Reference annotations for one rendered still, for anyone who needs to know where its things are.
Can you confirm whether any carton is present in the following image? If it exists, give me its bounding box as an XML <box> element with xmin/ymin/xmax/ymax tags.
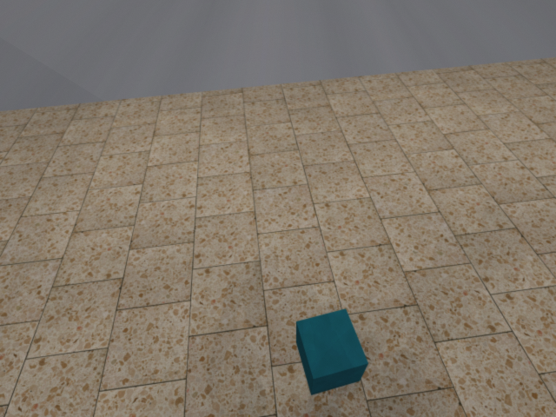
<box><xmin>296</xmin><ymin>309</ymin><xmax>368</xmax><ymax>395</ymax></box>

